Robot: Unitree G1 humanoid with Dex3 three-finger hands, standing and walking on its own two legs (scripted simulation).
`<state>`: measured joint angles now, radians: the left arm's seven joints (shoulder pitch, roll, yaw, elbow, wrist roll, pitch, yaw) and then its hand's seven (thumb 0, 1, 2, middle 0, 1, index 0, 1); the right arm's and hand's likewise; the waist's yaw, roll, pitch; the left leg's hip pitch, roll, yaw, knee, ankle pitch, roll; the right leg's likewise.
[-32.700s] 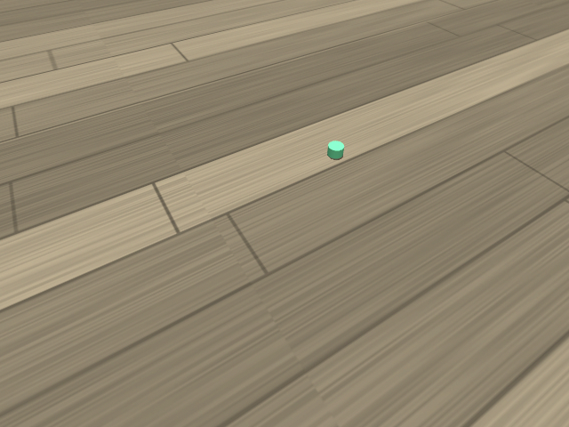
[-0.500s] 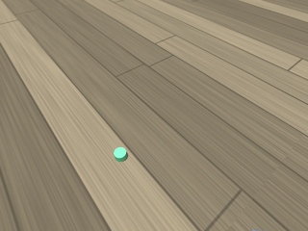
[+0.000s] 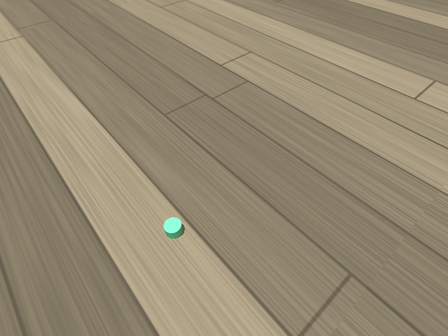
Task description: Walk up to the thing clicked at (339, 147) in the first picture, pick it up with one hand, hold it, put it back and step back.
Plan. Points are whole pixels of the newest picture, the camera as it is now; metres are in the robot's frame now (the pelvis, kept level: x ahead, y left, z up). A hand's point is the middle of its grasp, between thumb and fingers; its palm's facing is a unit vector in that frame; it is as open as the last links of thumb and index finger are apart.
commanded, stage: stand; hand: left
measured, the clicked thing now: (173, 227) +0.73 +0.27 -0.75
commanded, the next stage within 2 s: walk up in 0.32 s
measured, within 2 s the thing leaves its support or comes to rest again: neither
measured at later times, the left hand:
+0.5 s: hand out of the picture +0.06 +0.28 -0.15, palm faces +0.07 -0.93 -0.35, open 7.3 cm
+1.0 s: hand (82, 294) +0.24 +0.32 -0.15, palm faces -0.05 -0.94 -0.35, open 7.3 cm
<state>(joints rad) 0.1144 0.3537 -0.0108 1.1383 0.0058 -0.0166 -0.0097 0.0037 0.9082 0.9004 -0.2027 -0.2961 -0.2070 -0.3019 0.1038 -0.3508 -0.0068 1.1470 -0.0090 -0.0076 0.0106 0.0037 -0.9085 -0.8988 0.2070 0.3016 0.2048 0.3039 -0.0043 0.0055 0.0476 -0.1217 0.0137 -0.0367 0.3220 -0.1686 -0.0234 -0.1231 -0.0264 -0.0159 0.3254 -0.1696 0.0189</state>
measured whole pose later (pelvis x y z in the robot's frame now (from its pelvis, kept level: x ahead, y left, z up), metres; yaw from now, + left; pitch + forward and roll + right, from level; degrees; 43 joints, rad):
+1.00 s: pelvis +0.18 +0.05 -0.01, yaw +1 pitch -3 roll +2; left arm 0.25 0.42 0.07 0.93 0.02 0.00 -0.09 0.01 0.91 0.90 -0.20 -0.30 -0.21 -0.30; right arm 0.38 -0.39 -0.06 0.89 -0.02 -0.08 0.04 0.00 -0.90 -0.90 0.21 0.30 0.21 0.30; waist -0.04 -0.03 0.08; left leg -0.04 0.01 0.08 0.44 -0.34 0.00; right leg -0.45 -0.08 0.02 0.66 -0.20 -0.01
